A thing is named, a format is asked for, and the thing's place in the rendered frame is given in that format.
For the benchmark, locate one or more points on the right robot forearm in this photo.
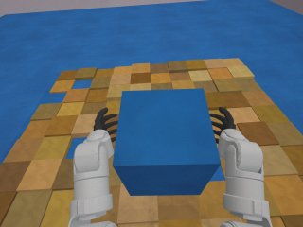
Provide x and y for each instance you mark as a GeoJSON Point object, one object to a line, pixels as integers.
{"type": "Point", "coordinates": [244, 187]}

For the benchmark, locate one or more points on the carton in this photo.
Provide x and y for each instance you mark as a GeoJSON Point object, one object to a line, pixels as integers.
{"type": "Point", "coordinates": [165, 143]}

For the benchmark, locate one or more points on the robot right hand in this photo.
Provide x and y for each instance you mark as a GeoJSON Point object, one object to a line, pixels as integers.
{"type": "Point", "coordinates": [227, 119]}

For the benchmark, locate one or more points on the left robot forearm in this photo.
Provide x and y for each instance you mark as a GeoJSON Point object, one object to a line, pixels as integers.
{"type": "Point", "coordinates": [92, 198]}

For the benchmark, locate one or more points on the robot left hand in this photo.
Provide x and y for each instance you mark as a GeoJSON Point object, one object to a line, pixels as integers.
{"type": "Point", "coordinates": [100, 122]}

